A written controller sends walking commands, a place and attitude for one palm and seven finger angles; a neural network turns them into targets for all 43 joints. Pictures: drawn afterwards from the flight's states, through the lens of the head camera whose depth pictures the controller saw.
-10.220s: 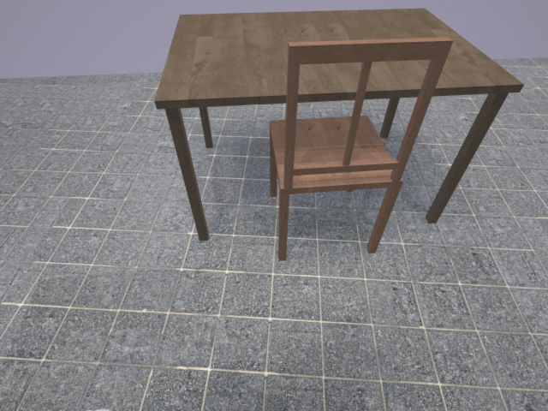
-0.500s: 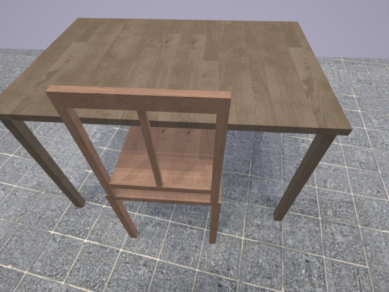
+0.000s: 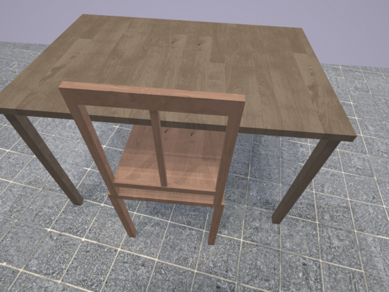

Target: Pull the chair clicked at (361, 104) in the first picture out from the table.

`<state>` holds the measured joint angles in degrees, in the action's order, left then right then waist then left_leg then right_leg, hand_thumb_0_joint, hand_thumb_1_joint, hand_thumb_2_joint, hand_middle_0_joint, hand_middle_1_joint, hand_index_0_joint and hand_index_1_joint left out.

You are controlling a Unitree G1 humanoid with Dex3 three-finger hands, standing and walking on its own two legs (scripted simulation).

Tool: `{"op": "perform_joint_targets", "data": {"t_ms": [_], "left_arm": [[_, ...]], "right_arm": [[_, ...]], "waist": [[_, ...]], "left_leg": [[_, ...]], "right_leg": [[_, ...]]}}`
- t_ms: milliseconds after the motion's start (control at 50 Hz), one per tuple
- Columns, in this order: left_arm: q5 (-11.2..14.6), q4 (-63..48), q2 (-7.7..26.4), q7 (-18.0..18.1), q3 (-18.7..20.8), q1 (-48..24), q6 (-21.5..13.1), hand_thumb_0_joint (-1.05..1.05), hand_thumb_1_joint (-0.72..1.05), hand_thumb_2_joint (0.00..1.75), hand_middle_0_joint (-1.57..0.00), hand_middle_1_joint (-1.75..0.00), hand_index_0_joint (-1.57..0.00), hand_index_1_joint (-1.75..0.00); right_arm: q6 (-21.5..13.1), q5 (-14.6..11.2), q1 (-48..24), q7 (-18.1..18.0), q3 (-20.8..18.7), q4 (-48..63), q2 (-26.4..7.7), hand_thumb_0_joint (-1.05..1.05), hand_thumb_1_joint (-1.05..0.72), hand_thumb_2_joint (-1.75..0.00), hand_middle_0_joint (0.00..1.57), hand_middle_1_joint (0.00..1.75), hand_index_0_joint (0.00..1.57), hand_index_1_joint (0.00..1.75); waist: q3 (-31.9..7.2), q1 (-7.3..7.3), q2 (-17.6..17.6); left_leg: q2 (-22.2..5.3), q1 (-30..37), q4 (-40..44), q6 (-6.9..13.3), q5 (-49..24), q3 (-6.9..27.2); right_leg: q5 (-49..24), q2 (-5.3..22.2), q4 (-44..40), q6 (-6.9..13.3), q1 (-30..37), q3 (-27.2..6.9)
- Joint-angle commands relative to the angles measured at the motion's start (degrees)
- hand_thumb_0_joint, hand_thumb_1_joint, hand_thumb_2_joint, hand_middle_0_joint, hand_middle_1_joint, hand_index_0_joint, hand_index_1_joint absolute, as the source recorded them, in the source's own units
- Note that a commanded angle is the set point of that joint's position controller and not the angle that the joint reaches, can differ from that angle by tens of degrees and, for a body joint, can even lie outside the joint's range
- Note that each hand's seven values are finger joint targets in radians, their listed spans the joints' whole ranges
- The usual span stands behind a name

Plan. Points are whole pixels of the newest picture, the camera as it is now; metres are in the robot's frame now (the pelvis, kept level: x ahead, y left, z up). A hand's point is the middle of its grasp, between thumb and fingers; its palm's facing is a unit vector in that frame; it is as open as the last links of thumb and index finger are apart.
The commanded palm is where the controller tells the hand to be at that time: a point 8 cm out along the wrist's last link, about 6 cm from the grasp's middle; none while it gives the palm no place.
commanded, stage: look again from close up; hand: left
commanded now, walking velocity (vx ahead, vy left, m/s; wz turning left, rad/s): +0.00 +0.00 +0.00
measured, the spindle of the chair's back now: (160, 153) +0.49 +0.14 -0.07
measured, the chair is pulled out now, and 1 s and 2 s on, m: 0.00 0.00 0.00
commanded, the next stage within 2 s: shuffle to correct the standing spot in 0.88 s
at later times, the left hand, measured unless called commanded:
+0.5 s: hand out of the picture -0.03 +0.19 -0.18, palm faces +0.02 -0.98 -0.18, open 7.4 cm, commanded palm none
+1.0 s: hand out of the picture -0.04 +0.18 -0.17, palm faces +0.02 -0.98 -0.18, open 7.4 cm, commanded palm none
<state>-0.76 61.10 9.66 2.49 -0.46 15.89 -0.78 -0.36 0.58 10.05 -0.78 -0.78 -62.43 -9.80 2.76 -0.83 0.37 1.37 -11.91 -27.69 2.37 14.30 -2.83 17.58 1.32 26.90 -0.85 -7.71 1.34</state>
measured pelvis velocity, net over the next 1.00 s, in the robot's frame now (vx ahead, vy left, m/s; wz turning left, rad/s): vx -0.01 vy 0.02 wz -0.01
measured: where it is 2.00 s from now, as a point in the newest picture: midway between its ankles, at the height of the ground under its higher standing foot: outside the picture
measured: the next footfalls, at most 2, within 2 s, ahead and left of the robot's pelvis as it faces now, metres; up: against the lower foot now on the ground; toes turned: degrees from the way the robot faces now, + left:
none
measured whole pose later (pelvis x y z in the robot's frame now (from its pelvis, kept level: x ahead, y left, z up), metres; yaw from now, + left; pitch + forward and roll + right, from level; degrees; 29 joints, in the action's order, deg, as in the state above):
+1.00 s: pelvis -0.01 +0.02 +0.00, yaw -1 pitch -2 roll +0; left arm -0.9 64.9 7.1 2.5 -0.3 18.9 -0.6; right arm -0.4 0.2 15.2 -1.2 -0.7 -65.7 -8.0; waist 3.1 -0.2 0.3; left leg 3.5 -10.5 -22.3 4.3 10.5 -4.4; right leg 14.7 3.4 24.2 -2.7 -7.9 -0.2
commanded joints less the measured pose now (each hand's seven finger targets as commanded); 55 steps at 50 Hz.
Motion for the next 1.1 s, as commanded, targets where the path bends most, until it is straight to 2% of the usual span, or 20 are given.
{"op": "perform_joint_targets", "data": {"t_ms": [0, 100, 180, 260, 340, 400, 480, 600, 640, 680, 740, 840, 880, 940, 980, 1020, 1080], "left_arm": [[-0.1, -1.3, 6.5, 0.4, 1.2, 3.8, -0.8, 0.0, 0.9, 0.9, -0.2, -0.3, -0.2, -0.3], [-0.1, -0.2, 6.1, 0.3, 1.0, 4.5, -0.7, 0.0, 0.9, 0.9, -0.2, -0.3, -0.2, -0.3], [-0.1, 0.5, 5.6, 0.3, 0.9, 5.0, -0.6, 0.0, 0.9, 0.9, -0.2, -0.3, -0.2, -0.3], [-0.1, 1.1, 5.3, 0.3, 0.8, 5.6, -0.3, 0.0, 0.9, 0.9, -0.2, -0.3, -0.2, -0.3], [-0.1, 1.6, 4.8, 0.4, 0.8, 6.0, -0.4, 0.0, 0.9, 0.9, -0.2, -0.3, -0.2, -0.3], [-0.1, 1.7, 4.5, 0.4, 0.9, 6.1, -0.2, 0.0, 0.9, 0.9, -0.2, -0.3, -0.2, -0.3], [-0.3, 2.0, 4.0, 0.4, 0.8, 6.6, -0.1, 0.0, 0.9, 0.9, -0.2, -0.3, -0.2, -0.3], [-0.4, 2.1, 3.4, 0.3, 0.9, 7.3, -0.1, 0.0, 0.9, 0.9, -0.2, -0.3, -0.2, -0.3], [-0.4, 2.1, 3.3, 0.3, 0.9, 7.6, -0.2, 0.0, 0.9, 0.9, -0.2, -0.3, -0.2, -0.3], [-0.4, 2.2, 3.1, 0.3, 1.0, 7.6, -0.2, 0.0, 0.9, 0.9, -0.2, -0.3, -0.2, -0.3], [-0.3, 2.4, 2.9, 0.3, 1.0, 8.0, -0.3, 0.0, 0.9, 0.9, -0.2, -0.3, -0.2, -0.3], [-0.3, 2.7, 2.8, 0.4, 1.0, 8.0, -0.4, 0.0, 0.9, 0.9, -0.2, -0.3, -0.2, -0.3], [-0.3, 2.6, 2.7, 0.3, 1.0, 8.2, -0.4, 0.0, 0.9, 0.9, -0.2, -0.3, -0.2, -0.3], [-0.3, 2.7, 2.5, 0.3, 1.0, 8.3, -0.4, 0.0, 0.9, 0.9, -0.2, -0.3, -0.2, -0.3], [-0.3, 2.9, 2.2, 0.2, 0.9, 8.5, -0.5, 0.0, 0.9, 0.9, -0.2, -0.3, -0.2, -0.3], [-0.3, 3.2, 1.8, 0.0, 0.9, 9.0, -0.4, 0.0, 0.9, 0.9, -0.2, -0.3, -0.2, -0.3], [-0.7, 2.9, 1.5, -0.4, 1.2, 8.9, 0.2, 0.0, 0.9, 0.9, -0.2, -0.3, -0.2, -0.3]], "right_arm": [[-0.9, -0.3, 1.9, -0.2, -0.8, 1.6, -6.3, 0.0, -0.9, -0.9, 0.2, 0.3, 0.2, 0.3], [-0.9, -0.4, 2.8, -0.3, -0.6, 0.5, -6.3, 0.0, -0.9, -0.9, 0.2, 0.3, 0.2, 0.3], [-0.9, -0.5, 3.7, -0.3, -0.6, -0.2, -6.2, 0.0, -0.9, -0.9, 0.2, 0.3, 0.2, 0.3], [-0.8, -0.5, 4.5, -0.4, -0.6, -0.7, -5.9, 0.0, -0.9, -0.9, 0.2, 0.3, 0.2, 0.3], [-1.0, -0.5, 5.6, -0.5, -0.6, -1.1, -5.7, 0.0, -0.9, -0.9, 0.2, 0.3, 0.2, 0.3], [-1.0, -0.5, 6.2, -0.6, -0.6, -1.2, -5.5, 0.0, -0.9, -0.9, 0.2, 0.3, 0.2, 0.3], [-0.8, -0.5, 6.4, -0.5, -0.6, -1.3, -5.2, 0.0, -0.9, -0.9, 0.2, 0.3, 0.2, 0.3], [-0.6, -0.4, 7.2, -0.5, -0.8, -1.2, -5.1, 0.0, -0.9, -0.9, 0.2, 0.3, 0.2, 0.3], [-0.8, -0.5, 7.6, -0.5, -0.8, -1.2, -4.9, 0.0, -0.9, -0.9, 0.2, 0.3, 0.2, 0.3], [-0.7, -0.5, 7.7, -0.6, -0.9, -1.2, -4.8, 0.0, -0.9, -0.9, 0.2, 0.3, 0.2, 0.3], [-1.0, -0.5, 8.2, -0.7, -0.7, -1.4, -4.5, 0.0, -0.9, -0.9, 0.2, 0.3, 0.2, 0.3], [-0.9, -0.6, 8.5, -0.7, -0.6, -1.7, -4.0, 0.0, -0.9, -0.9, 0.2, 0.3, 0.2, 0.3], [-0.7, -0.6, 8.3, -0.6, -0.6, -1.6, -3.9, 0.0, -0.9, -0.9, 0.2, 0.3, 0.2, 0.3], [-0.7, -0.6, 8.7, -0.7, -0.6, -1.8, -3.7, 0.0, -0.9, -0.9, 0.2, 0.3, 0.2, 0.3], [-0.7, -0.5, 9.0, -0.7, -0.6, -2.0, -3.6, 0.0, -0.9, -0.9, 0.2, 0.3, 0.2, 0.3], [-0.8, -0.3, 9.5, -0.8, -0.8, -2.4, -3.9, 0.0, -0.9, -0.9, 0.2, 0.3, 0.2, 0.3], [-0.3, -0.1, 9.5, -0.9, -1.6, -2.2, -5.0, 0.0, -0.9, -0.9, 0.2, 0.3, 0.2, 0.3]], "waist": [[0.0, 0.4, -0.1], [0.2, 0.42, -0.9], [0.8, 0.46, 0.5], [1.7, 0.35, -1.1], [0.8, 0.57, -0.5], [1.1, 0.6, -1.0], [3.5, 0.46, -0.8], [3.5, 0.61, -0.7], [2.1, 0.64, -1.4], [2.6, 0.67, -1.1], [1.5, 0.62, -0.5], [1.9, 0.81, 0.0], [3.2, 0.76, 0.3], [2.6, 0.87, 0.2], [2.8, 1.03, 0.0], [2.5, 1.13, -0.3], [4.6, 1.28, -2.3]], "left_leg": [[-6.0, 2.7, 5.9, -0.2, -10.8, 6.6], [-6.2, 3.1, 7.1, -0.1, -9.9, 6.7], [-6.3, 2.9, 7.8, 0.0, -9.0, 6.9], [-6.6, 2.3, 9.8, 0.1, -5.8, 7.5], [-6.7, 3.6, 9.7, 0.1, -8.0, 7.6], [-7.0, 3.3, 10.6, 0.1, -6.9, 7.9], [-6.9, 1.4, 12.4, 0.1, -2.3, 8.5], [-7.0, 1.0, 13.9, -0.1, 2.1, 9.1], [-7.0, 2.3, 13.3, 0.0, -0.8, 8.8], [-7.1, 2.0, 13.6, -0.1, -0.1, 8.8], [-7.0, 3.5, 12.7, -0.1, -4.1, 8.4], [-6.5, 3.5, 11.7, -0.1, -5.0, 7.8], [-6.3, 2.6, 11.9, -0.1, -2.8, 7.6], [-6.4, 2.9, 12.0, -0.2, -3.0, 7.8], [-6.5, 2.8, 12.8, -0.3, 0.1, 8.0], [-7.3, 2.7, 13.9, 0.1, 6.1, 9.2], [-9.7, 0.5, 17.0, 1.0, 16.0, 12.3]], "right_leg": [[-9.9, 4.6, -4.9, 1.3, -3.8, -3.9], [-9.0, 4.6, -5.3, 1.2, -3.6, -3.7], [-8.2, 4.7, -5.7, 1.1, -3.5, -3.4], [-6.1, 4.5, -5.9, 1.0, -3.7, -3.0], [-7.5, 4.8, -5.4, 0.9, -3.6, -2.8], [-6.5, 4.6, -5.4, 0.8, -3.7, -2.6], [-5.2, 4.5, -5.8, 0.8, -4.5, -2.7], [-4.5, 4.4, -5.6, 0.9, -5.3, -2.7], [-5.9, 4.5, -5.4, 0.9, -4.9, -2.8], [-5.4, 4.4, -5.5, 0.9, -5.2, -2.6], [-7.2, 4.7, -5.4, 0.9, -4.9, -2.7], [-7.1, 4.7, -6.0, 1.0, -5.2, -3.1], [-6.0, 4.6, -6.6, 1.2, -5.9, -3.5], [-6.4, 4.6, -6.4, 1.2, -5.7, -3.4], [-4.7, 4.2, -6.6, 1.1, -5.9, -3.1], [-1.6, 3.5, -5.5, 1.1, -6.4, -2.3], [2.7, 1.9, -2.1, 1.2, -8.4, -0.1]]}}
